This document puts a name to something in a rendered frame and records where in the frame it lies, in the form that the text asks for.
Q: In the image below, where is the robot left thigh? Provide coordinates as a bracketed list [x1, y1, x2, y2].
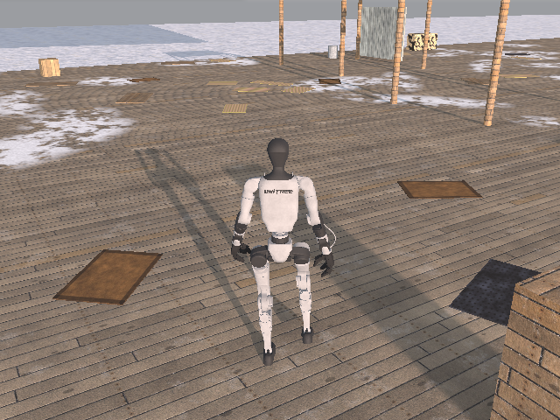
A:
[250, 245, 273, 312]

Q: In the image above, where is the robot right upper arm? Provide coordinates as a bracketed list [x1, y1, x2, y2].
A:
[297, 176, 321, 226]

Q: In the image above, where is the robot left upper arm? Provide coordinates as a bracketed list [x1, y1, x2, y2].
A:
[238, 177, 261, 225]

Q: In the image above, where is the robot left hand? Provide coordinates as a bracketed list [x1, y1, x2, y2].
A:
[231, 243, 251, 263]

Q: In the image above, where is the right robot forearm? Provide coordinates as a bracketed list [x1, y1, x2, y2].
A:
[312, 212, 332, 255]

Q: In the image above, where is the robot left shin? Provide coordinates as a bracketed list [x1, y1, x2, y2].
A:
[257, 296, 272, 354]

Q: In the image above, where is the robot right hand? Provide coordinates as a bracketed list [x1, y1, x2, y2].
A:
[313, 252, 334, 277]

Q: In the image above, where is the left robot forearm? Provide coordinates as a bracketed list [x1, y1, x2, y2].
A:
[232, 212, 247, 246]

